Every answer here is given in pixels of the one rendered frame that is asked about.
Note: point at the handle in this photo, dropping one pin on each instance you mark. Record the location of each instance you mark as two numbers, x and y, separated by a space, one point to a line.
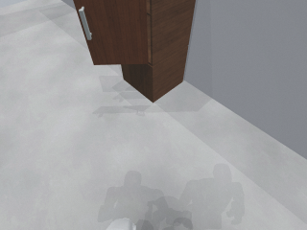
85 25

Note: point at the cupboard door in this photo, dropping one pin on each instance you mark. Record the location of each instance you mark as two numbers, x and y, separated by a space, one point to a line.
119 31

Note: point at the left robot thigh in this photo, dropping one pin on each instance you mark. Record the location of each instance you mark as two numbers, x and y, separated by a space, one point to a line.
122 224

